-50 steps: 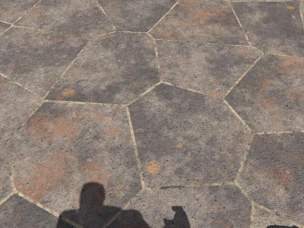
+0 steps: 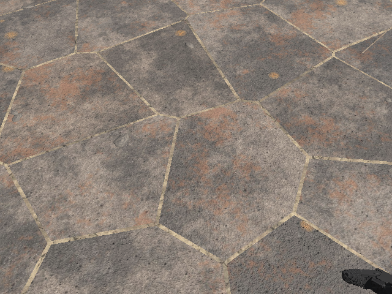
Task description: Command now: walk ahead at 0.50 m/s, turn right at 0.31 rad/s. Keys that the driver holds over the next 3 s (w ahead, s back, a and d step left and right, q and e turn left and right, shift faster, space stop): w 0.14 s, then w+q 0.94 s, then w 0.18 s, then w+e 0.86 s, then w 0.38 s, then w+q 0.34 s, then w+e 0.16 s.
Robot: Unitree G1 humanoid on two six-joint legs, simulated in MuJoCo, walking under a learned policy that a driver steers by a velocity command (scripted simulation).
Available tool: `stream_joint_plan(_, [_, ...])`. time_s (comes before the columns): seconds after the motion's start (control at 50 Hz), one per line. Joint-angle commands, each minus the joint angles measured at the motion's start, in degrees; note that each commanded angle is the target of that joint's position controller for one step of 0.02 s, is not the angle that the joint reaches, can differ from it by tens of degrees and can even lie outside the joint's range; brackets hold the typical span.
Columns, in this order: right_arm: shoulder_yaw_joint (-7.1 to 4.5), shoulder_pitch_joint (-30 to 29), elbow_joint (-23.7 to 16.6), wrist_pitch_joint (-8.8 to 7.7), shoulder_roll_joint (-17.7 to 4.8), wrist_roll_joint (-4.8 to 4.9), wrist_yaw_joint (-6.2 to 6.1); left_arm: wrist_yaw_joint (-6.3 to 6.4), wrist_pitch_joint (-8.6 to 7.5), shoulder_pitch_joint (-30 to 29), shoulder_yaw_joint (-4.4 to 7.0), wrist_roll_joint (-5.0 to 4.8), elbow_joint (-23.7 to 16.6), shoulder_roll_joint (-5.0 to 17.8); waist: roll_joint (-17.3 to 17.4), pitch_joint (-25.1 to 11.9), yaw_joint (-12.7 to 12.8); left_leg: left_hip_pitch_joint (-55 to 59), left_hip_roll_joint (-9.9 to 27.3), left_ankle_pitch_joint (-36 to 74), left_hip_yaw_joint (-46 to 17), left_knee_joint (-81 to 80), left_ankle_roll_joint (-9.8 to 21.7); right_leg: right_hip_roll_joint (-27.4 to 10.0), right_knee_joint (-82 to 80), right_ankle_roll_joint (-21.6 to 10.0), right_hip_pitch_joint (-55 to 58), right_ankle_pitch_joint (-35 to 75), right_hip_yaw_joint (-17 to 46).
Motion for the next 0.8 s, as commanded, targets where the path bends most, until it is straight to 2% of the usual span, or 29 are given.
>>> stream_joint_plan(0.02, [-4.15,15.44,-0.87,-1.43,-12.48,-1.01,-0.70,0.05,-0.43,-1.29,-0.15,1.17,-4.10,2.92,-3.33,-13.52,-10.05,28.92,11.18,-2.26,-10.60,0.40,7.43,-7.75,21.77,-3.12,-10.51,23.11,3.30])
stream_joint_plan(0.04, [-5.61,21.31,2.39,-0.60,-16.94,-0.91,-0.21,-0.10,-1.16,8.50,-1.05,-0.86,-4.08,-0.38,17.43,-19.09,-6.18,47.00,22.48,-15.09,-38.14,-5.54,17.83,0.96,40.61,1.48,-32.47,-5.98,-2.59])
stream_joint_plan(0.06, [-4.29,21.12,2.15,-0.42,-10.96,1.07,0.24,0.20,-1.45,6.33,-0.30,-1.55,-3.03,5.49,10.59,-14.98,-8.45,45.88,22.61,-29.86,-43.76,-9.90,16.78,-2.35,47.09,1.71,-40.69,-7.54,0.57])
stream_joint_plan(0.08, [-3.33,18.06,1.44,-0.08,-7.63,1.07,0.00,0.15,-1.51,-1.54,0.44,-1.41,-4.14,8.30,4.96,-7.20,-9.84,38.97,20.15,-29.26,-34.66,-10.56,13.95,-4.60,48.07,1.43,-42.90,-2.27,-0.25])
stream_joint_plan(0.1, [-2.77,14.70,0.75,0.38,-6.87,0.24,-0.13,0.27,-1.59,-5.66,0.23,-0.49,-5.20,7.61,0.66,-3.58,-8.66,31.94,17.62,-23.08,-27.78,-11.28,12.43,-6.93,46.24,1.41,-41.25,1.84,-2.83])
stream_joint_plan(0.12, [-2.32,12.88,0.82,0.69,-5.73,-0.13,-0.20,0.08,-1.87,-8.01,0.25,0.48,-6.00,6.85,0.22,-0.52,-7.58,26.61,15.48,-17.05,-23.35,-12.61,12.43,-8.70,42.50,1.53,-40.26,4.79,-3.80])
stream_joint_plan(0.14, [-1.88,12.18,0.87,0.62,-4.99,-0.66,-0.36,-0.23,-1.95,-7.59,0.26,0.58,-6.14,5.92,1.92,-0.29,-6.00,23.37,13.69,-12.50,-19.90,-13.76,11.86,-10.44,39.78,1.51,-37.17,6.87,-4.40])
stream_joint_plan(0.18, [-1.71,13.16,1.54,0.54,-4.91,-0.01,-0.35,-0.42,-2.05,-6.94,-0.16,0.73,-6.27,3.83,3.62,-0.69,-5.07,20.99,11.64,-5.55,-16.70,-15.33,12.80,-11.03,35.29,2.22,-34.75,7.47,-6.54])
stream_joint_plan(0.22, [-2.17,14.43,2.13,0.65,-6.78,0.82,-0.69,-0.36,-2.26,-9.65,-0.76,1.22,-7.65,2.41,2.95,-0.04,-5.24,19.94,11.48,0.01,-14.55,-16.58,13.98,-11.25,28.55,3.47,-35.36,8.73,-8.05])
stream_joint_plan(0.26, [-2.68,15.46,2.59,1.16,-8.31,1.17,-1.24,-0.51,-2.71,-13.69,-1.39,1.29,-8.71,1.24,2.04,0.41,-6.23,18.89,10.37,2.08,-11.94,-17.03,13.41,-10.65,19.74,4.47,-33.75,14.67,-8.72])
stream_joint_plan(0.3, [-2.85,16.99,3.14,1.71,-8.95,1.46,-1.57,-0.95,-3.12,-17.34,-1.67,0.94,-9.19,0.77,2.18,0.82,-7.37,17.35,8.93,2.67,-9.59,-16.59,12.21,-9.13,11.88,5.16,-30.10,21.29,-9.27])
stream_joint_plan(0.36, [-2.83,20.76,4.27,2.56,-9.03,1.80,-1.82,-1.76,-3.76,-22.19,-1.52,0.28,-10.13,1.43,2.51,1.15,-9.11,17.47,9.28,1.77,-10.32,-14.75,11.39,-6.99,5.58,5.55,-25.88,26.44,-9.49])
stream_joint_plan(0.4, [-2.86,22.08,4.57,3.17,-9.07,1.96,-2.07,-2.19,-4.26,-24.06,-1.07,-0.01,-10.91,2.56,3.08,1.29,-8.96,19.37,10.42,-0.51,-12.91,-12.60,10.55,-6.43,2.25,4.83,-24.03,25.20,-8.66])
stream_joint_plan(0.44, [-3.25,21.60,4.37,3.64,-10.00,1.93,-2.38,-2.22,-4.70,-22.32,-0.29,-0.14,-10.66,4.25,4.12,0.70,-6.88,20.04,11.25,-0.89,-15.02,-9.62,9.30,-6.27,-0.59,3.49,-19.00,22.71,-8.54])
stream_joint_plan(0.46, [-3.15,20.99,4.14,3.79,-9.63,1.85,-2.48,-1.95,-4.81,-18.46,0.42,0.01,-9.53,5.41,3.97,-0.92,-4.48,18.95,9.90,1.83,-14.35,-5.99,8.13,-6.11,-2.65,2.19,-12.66,22.26,-9.14])
stream_joint_plan(0.48, [-2.62,20.43,3.54,3.67,-8.02,1.45,-2.39,-1.40,-4.91,-12.21,1.48,0.63,-8.24,7.60,3.00,-5.14,-1.24,15.55,6.68,3.84,-12.33,2.29,6.34,-8.45,-2.50,0.23,-2.23,21.84,-7.85])
stream_joint_plan(0.5, [-1.31,19.18,1.35,3.36,-4.34,0.07,-2.31,-0.67,-4.67,-2.10,2.59,1.53,-7.29,11.69,-3.91,-13.99,3.13,6.08,2.53,-7.75,-8.24,19.58,3.99,-19.60,-0.57,-3.59,13.15,21.10,2.51])
stream_joint_plan(0.52, [-0.09,26.66,-0.45,2.46,-0.36,1.56,-2.31,-1.03,-3.67,0.83,3.22,1.88,-5.74,14.84,-21.36,-20.51,-0.42,-12.11,-2.89,-33.34,-2.99,36.52,1.42,-31.56,-5.55,-11.92,26.27,10.36,25.87])
stream_joint_plan(0.54, [-1.39,25.01,0.74,2.49,-6.06,2.75,-2.46,-1.19,-3.46,0.04,2.10,1.33,-5.75,9.36,-15.46,-15.96,0.75,-18.40,0.57,-32.12,-5.88,44.27,0.97,-30.26,-8.71,-11.71,22.57,0.70,28.80])
stream_joint_plan(0.56, [-2.23,20.00,-0.01,2.78,-8.42,2.82,-2.38,-1.08,-3.42,-2.53,1.14,0.93,-5.78,6.26,-10.91,-8.65,1.09,-20.02,2.41,-26.73,-5.40,45.77,0.89,-27.83,-9.57,-9.55,16.06,2.76,19.45])
stream_joint_plan(0.58, [-2.32,18.01,-0.17,3.15,-7.79,2.29,-2.42,-1.22,-3.39,-5.83,0.54,1.16,-5.68,4.84,-7.65,-5.18,-0.54,-17.85,4.22,-22.46,-4.34,44.82,0.43,-25.06,-11.03,-8.27,9.51,8.75,12.78])
stream_joint_plan(0.6, [-2.49,16.62,-0.70,3.53,-7.12,1.72,-2.27,-1.40,-3.36,-8.24,0.17,1.34,-5.27,3.44,-7.72,-2.28,-1.91,-16.65,5.44,-19.85,-4.17,42.64,0.08,-23.03,-12.75,-7.90,4.57,13.24,8.10])
stream_joint_plan(0.64, [-2.36,16.66,-1.27,4.67,-4.82,1.91,-1.75,-1.45,-3.86,-10.61,0.28,1.63,-4.46,3.06,-9.16,-0.02,-4.13,-12.66,7.10,-16.99,-3.62,40.31,-0.38,-21.13,-16.17,-7.39,-2.04,18.66,1.17])
stream_joint_plan(0.68, [-2.11,15.22,-2.48,5.42,-3.44,1.64,-1.52,-1.36,-4.50,-10.89,0.86,1.37,-3.43,4.22,-7.69,0.95,-4.82,-13.08,7.53,-14.33,-3.36,37.83,-1.12,-21.44,-18.17,-8.20,-3.79,23.71,-3.19])
stream_joint_plan(0.74, [-1.73,11.66,-4.13,5.51,-2.81,1.25,-0.90,-0.95,-4.56,-10.38,1.58,1.39,-1.85,6.18,-5.92,1.63,-4.37,-13.84,7.75,-6.71,-2.97,29.45,-1.57,-21.11,-19.16,-8.13,-3.01,27.61,-9.34])
stream_joint_plan(0.8, [-1.20,6.17,-5.65,4.97,-2.26,1.32,0.30,-0.54,-4.06,-9.40,2.03,1.07,-0.70,7.95,-5.07,2.77,-2.41,-11.07,6.75,1.21,-0.33,19.31,-0.67,-20.13,-19.16,-6.62,-2.44,28.47,-15.04])
Next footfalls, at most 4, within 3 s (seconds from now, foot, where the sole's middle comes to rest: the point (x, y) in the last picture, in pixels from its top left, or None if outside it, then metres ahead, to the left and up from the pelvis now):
0.50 right None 0.42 -0.12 -0.76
0.98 left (165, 251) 0.62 0.22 -0.76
1.54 right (185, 167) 1.00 0.18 -0.76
2.02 left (129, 129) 1.20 0.46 -0.76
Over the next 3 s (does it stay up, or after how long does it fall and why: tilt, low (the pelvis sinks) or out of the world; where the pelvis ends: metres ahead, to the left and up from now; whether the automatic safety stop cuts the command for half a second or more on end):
stays up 1.58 0.33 0.00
